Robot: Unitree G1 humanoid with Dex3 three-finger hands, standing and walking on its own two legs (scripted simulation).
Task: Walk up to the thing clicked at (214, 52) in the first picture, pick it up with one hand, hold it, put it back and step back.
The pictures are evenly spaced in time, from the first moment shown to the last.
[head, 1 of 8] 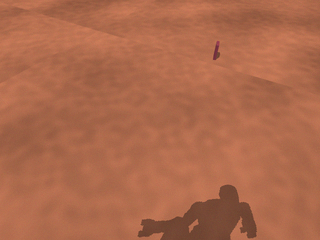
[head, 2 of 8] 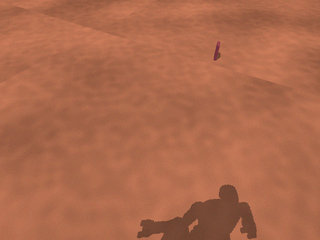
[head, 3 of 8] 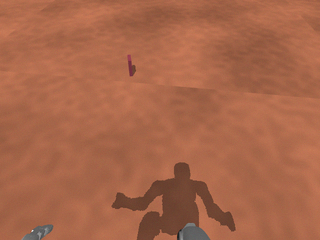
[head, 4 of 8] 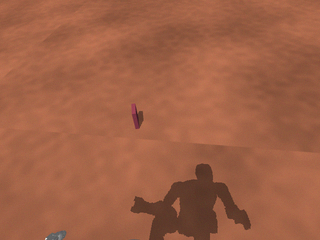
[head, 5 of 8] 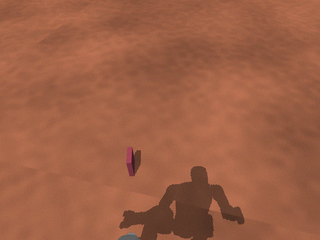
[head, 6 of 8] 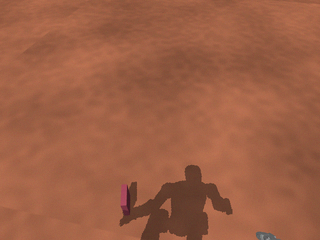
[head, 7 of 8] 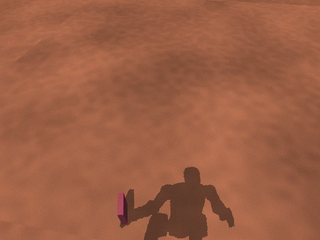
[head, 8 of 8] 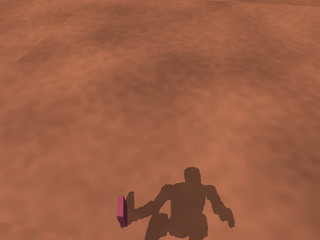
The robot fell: no
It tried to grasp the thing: no
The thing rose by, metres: 0.00
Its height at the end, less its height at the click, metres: +0.00
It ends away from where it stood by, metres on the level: 0.00
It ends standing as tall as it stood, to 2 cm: yes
